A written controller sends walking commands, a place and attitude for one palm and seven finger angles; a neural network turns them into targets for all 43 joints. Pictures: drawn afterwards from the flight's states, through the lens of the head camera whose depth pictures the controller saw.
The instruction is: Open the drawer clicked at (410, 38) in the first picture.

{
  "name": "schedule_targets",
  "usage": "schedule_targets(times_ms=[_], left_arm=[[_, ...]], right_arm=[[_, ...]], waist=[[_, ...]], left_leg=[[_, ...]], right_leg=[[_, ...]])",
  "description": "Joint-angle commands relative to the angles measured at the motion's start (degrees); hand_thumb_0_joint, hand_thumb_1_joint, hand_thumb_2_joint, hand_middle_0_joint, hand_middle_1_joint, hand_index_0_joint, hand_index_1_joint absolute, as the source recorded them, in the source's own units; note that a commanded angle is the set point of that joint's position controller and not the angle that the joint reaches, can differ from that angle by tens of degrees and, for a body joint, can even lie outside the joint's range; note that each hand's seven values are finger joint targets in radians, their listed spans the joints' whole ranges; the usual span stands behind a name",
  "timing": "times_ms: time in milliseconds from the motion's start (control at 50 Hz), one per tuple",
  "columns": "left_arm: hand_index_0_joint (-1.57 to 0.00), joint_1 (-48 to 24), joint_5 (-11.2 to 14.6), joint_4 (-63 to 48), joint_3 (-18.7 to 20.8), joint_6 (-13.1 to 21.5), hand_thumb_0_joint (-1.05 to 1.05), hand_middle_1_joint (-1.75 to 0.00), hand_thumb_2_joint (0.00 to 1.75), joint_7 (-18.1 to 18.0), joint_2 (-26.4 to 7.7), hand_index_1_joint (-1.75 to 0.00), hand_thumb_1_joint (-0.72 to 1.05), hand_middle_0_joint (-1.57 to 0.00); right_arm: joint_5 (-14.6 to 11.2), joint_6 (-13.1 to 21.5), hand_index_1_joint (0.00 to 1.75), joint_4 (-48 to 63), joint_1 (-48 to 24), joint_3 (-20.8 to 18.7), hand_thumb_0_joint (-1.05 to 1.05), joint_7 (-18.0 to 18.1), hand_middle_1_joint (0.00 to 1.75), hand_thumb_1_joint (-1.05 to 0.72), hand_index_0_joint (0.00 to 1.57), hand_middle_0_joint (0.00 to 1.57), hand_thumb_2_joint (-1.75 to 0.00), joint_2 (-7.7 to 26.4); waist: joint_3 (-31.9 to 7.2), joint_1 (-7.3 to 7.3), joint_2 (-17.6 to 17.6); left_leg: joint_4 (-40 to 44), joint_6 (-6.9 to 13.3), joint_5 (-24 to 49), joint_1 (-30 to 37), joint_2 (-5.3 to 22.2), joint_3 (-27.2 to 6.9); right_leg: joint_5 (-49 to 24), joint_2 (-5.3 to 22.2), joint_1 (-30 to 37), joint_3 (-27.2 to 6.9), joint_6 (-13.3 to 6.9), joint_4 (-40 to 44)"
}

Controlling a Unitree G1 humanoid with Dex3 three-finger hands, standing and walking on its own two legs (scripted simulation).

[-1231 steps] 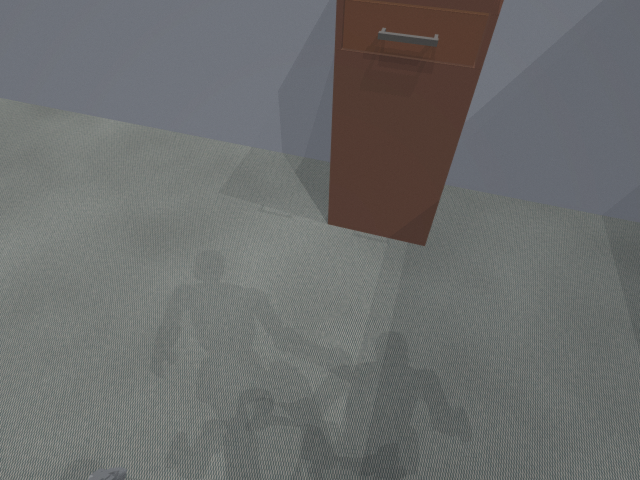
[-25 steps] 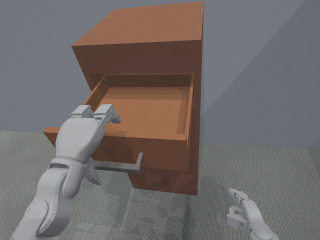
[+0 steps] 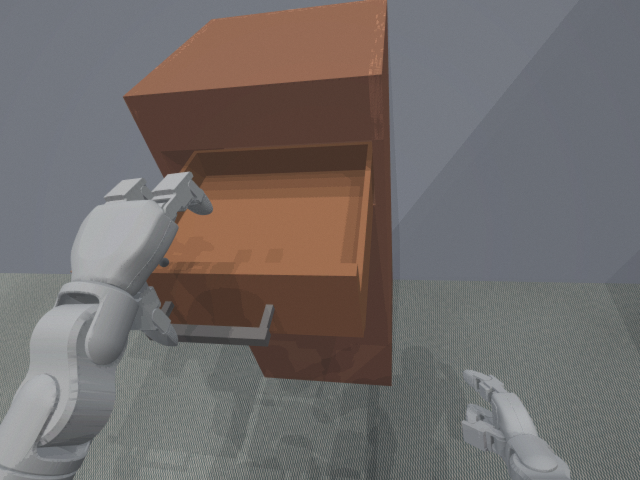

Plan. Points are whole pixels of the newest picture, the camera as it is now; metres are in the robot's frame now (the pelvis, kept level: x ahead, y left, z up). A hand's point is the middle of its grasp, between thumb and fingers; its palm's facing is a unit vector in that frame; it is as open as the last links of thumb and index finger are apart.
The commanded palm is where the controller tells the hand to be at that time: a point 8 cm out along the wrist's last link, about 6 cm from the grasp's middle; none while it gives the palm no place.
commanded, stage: draw the hand back to the body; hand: left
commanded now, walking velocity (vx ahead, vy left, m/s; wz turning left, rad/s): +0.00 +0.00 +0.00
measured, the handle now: (211, 322) +0.28 +0.20 +0.07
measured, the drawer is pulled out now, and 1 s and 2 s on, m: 0.30 0.30 0.30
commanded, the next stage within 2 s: step back with the hand held close in 1.60 s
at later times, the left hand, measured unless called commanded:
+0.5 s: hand (121, 293) +0.23 +0.23 +0.20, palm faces +0.19 -0.05 -0.98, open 13.8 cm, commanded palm +0.18 +0.24 +0.26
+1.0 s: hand (89, 260) +0.22 +0.23 +0.25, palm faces +0.45 -0.84 -0.31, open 12.2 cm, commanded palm +0.16 +0.27 +0.25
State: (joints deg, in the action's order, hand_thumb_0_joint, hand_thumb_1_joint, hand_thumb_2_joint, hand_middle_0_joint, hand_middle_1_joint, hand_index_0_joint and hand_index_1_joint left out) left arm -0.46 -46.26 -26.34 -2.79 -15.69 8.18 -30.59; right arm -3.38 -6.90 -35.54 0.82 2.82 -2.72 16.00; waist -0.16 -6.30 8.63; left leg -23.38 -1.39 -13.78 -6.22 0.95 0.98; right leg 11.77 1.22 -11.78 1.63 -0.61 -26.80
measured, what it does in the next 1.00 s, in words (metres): stands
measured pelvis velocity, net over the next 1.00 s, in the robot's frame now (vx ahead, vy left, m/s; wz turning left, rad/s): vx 0.02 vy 0.01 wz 0.00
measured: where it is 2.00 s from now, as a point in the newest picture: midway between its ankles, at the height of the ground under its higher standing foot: outside the picture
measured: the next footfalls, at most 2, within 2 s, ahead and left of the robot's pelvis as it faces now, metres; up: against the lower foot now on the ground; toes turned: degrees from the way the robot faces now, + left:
none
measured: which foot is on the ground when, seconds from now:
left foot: down 0.00-1.00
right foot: down 0.00-1.00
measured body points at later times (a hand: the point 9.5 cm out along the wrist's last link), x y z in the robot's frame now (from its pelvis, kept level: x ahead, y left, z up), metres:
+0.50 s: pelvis +0.00 +0.00 +0.00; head -0.01 -0.06 +0.44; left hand +0.21 +0.23 +0.25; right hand +0.25 -0.19 -0.09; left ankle -0.01 +0.14 -0.74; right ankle +0.03 -0.11 -0.74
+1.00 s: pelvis +0.02 +0.01 +0.00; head +0.01 +0.01 +0.45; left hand +0.19 +0.27 +0.27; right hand +0.21 -0.20 -0.08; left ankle -0.01 +0.14 -0.74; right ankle +0.03 -0.11 -0.74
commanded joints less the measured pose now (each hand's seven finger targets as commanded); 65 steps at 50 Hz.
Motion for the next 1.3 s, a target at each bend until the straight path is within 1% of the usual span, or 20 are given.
schedule_targets(times_ms=[0,60,80,160,180,220,280,460,500,560,580,600,620,660,700,760,780,1000,1240,1280], left_arm=[[-0.30,-11.57,-1.70,-8.35,9.91,0.49,0.00,-1.20,0.30,-2.21,-13.21,-1.20,-0.50,-0.30],[-0.30,-13.42,-0.56,-11.15,14.09,1.39,0.00,-1.20,0.30,-2.47,-17.27,-1.20,-0.50,-0.30],[-0.30,-11.76,-1.07,-8.87,12.38,1.67,0.00,-1.20,0.30,-2.40,-14.78,-1.20,-0.50,-0.30],[-0.30,-9.86,1.75,-9.81,16.29,2.96,0.00,-1.20,0.30,-2.41,-17.68,-1.20,-0.50,-0.30],[-0.30,-8.77,1.33,-8.90,13.32,3.22,0.00,-1.20,0.30,-2.05,-14.35,-1.20,-0.50,-0.30],[-0.30,-5.67,1.91,-8.29,14.63,3.53,0.00,-1.20,0.30,-1.87,-15.57,-1.20,-0.50,-0.30],[-0.30,-5.93,1.93,-11.33,13.98,4.57,0.00,-1.20,0.30,-1.73,-14.72,-1.20,-0.50,-0.30],[-0.30,-0.91,4.34,-13.87,21.39,6.67,0.00,-1.20,0.30,-3.88,-20.10,-1.20,-0.50,-0.30],[-0.30,0.86,3.80,-11.98,18.33,6.55,0.00,-1.20,0.30,-3.83,-16.68,-1.20,-0.50,-0.30],[-0.30,-0.77,4.47,-13.87,20.87,6.35,0.00,-1.20,0.30,-3.97,-19.83,-1.20,-0.50,-0.30],[-0.30,-0.09,3.15,-13.39,17.81,6.17,0.00,-1.20,0.30,-3.51,-16.82,-1.20,-0.50,-0.30],[-0.30,-3.11,42.85,-20.68,18.76,15.91,0.00,-1.18,0.32,-7.27,6.00,-1.18,-0.47,-0.30],[-0.29,6.59,43.83,-13.33,24.08,19.64,0.00,-1.15,0.33,-10.04,-2.03,-1.15,-0.43,-0.29],[-0.29,8.04,49.22,-17.95,30.40,23.99,0.00,-1.11,0.36,-12.74,-5.02,-1.11,-0.36,-0.29],[-0.29,6.10,49.02,-20.89,29.04,27.19,0.00,-1.07,0.39,-14.44,-1.34,-1.07,-0.29,-0.29],[-0.28,6.51,49.24,-17.64,29.66,28.24,0.00,-1.00,0.43,-15.46,-0.95,-1.00,-0.18,-0.28],[-0.27,7.21,49.24,-16.80,26.71,28.48,0.00,-0.98,0.45,-15.21,2.65,-0.98,-0.15,-0.27],[-0.25,14.19,49.51,-22.41,29.46,29.69,0.00,-0.73,0.62,-14.90,1.03,-0.73,0.23,-0.25],[-0.22,14.69,50.16,-20.17,33.35,28.20,0.00,-0.46,0.80,-15.23,-0.56,-0.46,0.65,-0.22],[-0.21,17.06,50.36,-17.38,33.50,27.70,0.00,-0.41,0.82,-15.40,0.32,-0.41,0.73,-0.21]], right_arm=[[0.29,2.92,0.30,10.21,-13.02,-0.96,0.00,0.17,0.30,-0.90,0.20,0.20,-0.90,2.65],[0.22,3.56,0.30,11.10,-13.85,-0.77,0.00,0.67,0.30,-0.90,0.20,0.20,-0.90,3.20],[0.77,3.89,0.30,11.16,-12.95,-0.25,0.00,0.57,0.30,-0.90,0.20,0.20,-0.90,2.38],[0.20,4.54,0.30,10.89,-12.89,-0.88,0.00,1.19,0.30,-0.90,0.20,0.20,-0.90,3.36],[0.73,4.88,0.30,11.21,-12.09,-0.41,0.00,1.06,0.30,-0.90,0.20,0.20,-0.90,2.60],[0.66,4.63,0.30,10.76,-11.37,-0.94,0.00,1.44,0.30,-0.90,0.20,0.20,-0.90,3.43],[0.92,5.83,0.30,11.46,-11.19,-0.56,0.00,1.54,0.30,-0.90,0.20,0.20,-0.90,2.99],[0.74,6.60,0.30,10.95,-10.94,-1.30,0.00,2.44,0.30,-0.90,0.20,0.20,-0.90,3.99],[1.01,6.20,0.30,10.29,-9.88,-1.32,0.00,2.32,0.30,-0.90,0.20,0.20,-0.90,3.30],[0.68,6.69,0.30,10.89,-11.09,-1.25,0.00,2.78,0.30,-0.90,0.20,0.20,-0.90,4.21],[1.30,6.63,0.30,11.48,-10.31,-0.55,0.00,2.50,0.30,-0.90,0.20,0.20,-0.90,3.38],[1.16,11.05,0.30,14.81,-5.43,-1.51,0.00,4.17,0.30,-0.90,0.20,0.20,-0.90,-1.71],[2.52,13.30,0.30,11.50,-4.40,-1.08,0.00,5.41,0.30,-0.90,0.20,0.20,-0.90,0.86],[3.04,15.54,0.30,8.91,-3.63,-1.53,0.00,6.69,0.30,-0.90,0.20,0.20,-0.90,1.83],[3.72,18.08,0.30,8.84,-1.91,-1.41,0.00,7.12,0.30,-0.90,0.20,0.20,-0.90,0.39],[4.01,18.72,0.30,7.43,-0.54,-2.04,0.00,7.29,0.30,-0.90,0.20,0.20,-0.90,0.99],[4.12,18.95,0.30,7.78,-0.50,-1.70,0.00,7.20,0.30,-0.90,0.20,0.20,-0.90,0.37],[4.24,19.81,0.30,7.89,0.85,-3.30,0.00,6.22,0.30,-0.90,0.20,0.20,-0.90,1.62],[3.66,18.06,0.30,8.04,1.26,-3.90,0.00,6.57,0.30,-0.90,0.20,0.20,-0.90,1.79],[3.71,18.01,0.30,7.49,1.27,-3.76,0.00,6.86,0.30,-0.90,0.20,0.20,-0.90,1.67]], waist=[[-10.64,-0.21,-6.98],[-11.93,-0.77,-6.16],[-12.02,-1.29,-7.06],[-9.75,-0.38,-6.41],[-10.36,-0.70,-7.30],[-8.57,-0.40,-7.83],[-11.38,-0.40,-7.16],[-8.44,-0.52,-5.51],[-7.27,-0.05,-5.75],[-7.99,-0.44,-3.97],[-9.29,-0.98,-4.68],[-3.03,5.36,-17.29],[-1.47,4.01,-19.82],[-2.50,3.14,-14.68],[-6.92,2.81,-4.29],[-3.03,2.56,-2.40],[-1.56,2.64,-1.96],[-6.16,2.03,-4.61],[-4.51,2.32,-6.30],[-3.11,2.23,-3.94]], left_leg=[[2.95,2.10,9.34,-4.97,-1.48,1.47],[1.89,2.13,8.87,-4.72,-1.40,1.15],[1.81,2.15,10.16,-5.50,-1.93,1.28],[1.28,1.98,8.33,-4.97,-1.41,1.14],[1.23,2.08,9.08,-5.35,-1.98,1.24],[1.56,2.11,8.44,-5.51,-1.81,1.34],[0.65,2.12,9.94,-4.73,-2.17,1.00],[0.50,1.68,8.20,-4.85,-1.36,0.37],[1.68,1.65,8.06,-5.02,-1.56,0.28],[1.39,1.54,7.17,-4.98,-1.27,-0.05],[1.60,1.61,8.32,-5.08,-1.95,0.01],[0.20,3.44,2.61,0.29,0.10,0.35],[0.47,3.37,-0.40,-0.38,0.88,0.22],[1.28,2.49,-0.99,-0.56,0.40,0.15],[1.57,2.10,3.50,1.87,-0.01,1.18],[2.56,1.48,5.76,0.72,0.28,1.27],[3.31,1.43,5.64,-0.20,0.35,1.15],[1.59,1.37,17.44,0.64,0.87,0.48],[1.66,1.02,16.28,0.31,1.32,0.36],[1.86,0.77,15.59,-0.16,1.28,0.88]], right_leg=[[-4.86,-1.00,9.89,-1.55,0.26,3.90],[-5.02,-0.97,10.07,-2.35,0.31,3.56],[-5.66,-0.67,10.81,-1.81,0.25,2.96],[-4.40,-0.85,8.25,-2.08,0.66,4.08],[-4.62,-0.43,9.11,-1.68,0.68,3.65],[-4.57,-0.65,7.96,-1.14,0.96,4.07],[-5.95,-0.35,9.12,-1.09,0.81,3.17],[-4.78,-0.52,7.07,-0.94,0.67,3.88],[-3.29,-0.67,6.32,0.36,0.73,4.15],[-3.17,-0.75,6.74,-0.37,0.49,4.05],[-3.21,-0.50,7.72,0.32,0.40,3.52],[-1.26,-1.96,2.62,2.18,0.38,7.14],[1.86,-1.88,1.81,1.66,0.65,7.69],[3.33,-0.87,3.70,1.04,0.77,9.05],[-1.36,-0.28,6.33,1.24,0.24,7.74],[-3.61,-0.61,6.87,0.99,-0.18,8.28],[-3.19,-0.58,6.69,1.46,-0.13,8.39],[-14.59,-0.90,10.74,1.62,-0.40,5.17],[-13.23,-1.23,8.68,1.56,-0.25,5.53],[-12.56,-1.34,8.39,1.83,-0.35,6.00]])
